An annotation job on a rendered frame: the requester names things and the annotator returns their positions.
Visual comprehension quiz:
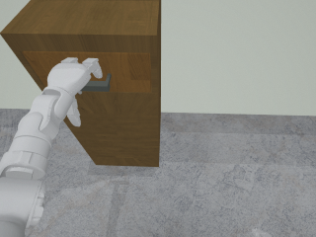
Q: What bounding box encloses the robot left forearm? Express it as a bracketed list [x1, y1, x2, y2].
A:
[0, 86, 73, 180]

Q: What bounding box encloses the cabinet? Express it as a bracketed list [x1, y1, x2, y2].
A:
[0, 0, 162, 167]

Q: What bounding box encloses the left robot upper arm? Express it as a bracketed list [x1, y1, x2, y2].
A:
[0, 177, 47, 237]

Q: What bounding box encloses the left robot hand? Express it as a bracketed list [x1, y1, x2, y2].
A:
[47, 57, 103, 127]

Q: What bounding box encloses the drawer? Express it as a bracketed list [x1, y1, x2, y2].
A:
[22, 50, 152, 93]

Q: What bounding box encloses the handle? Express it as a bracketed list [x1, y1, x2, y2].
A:
[80, 73, 112, 92]

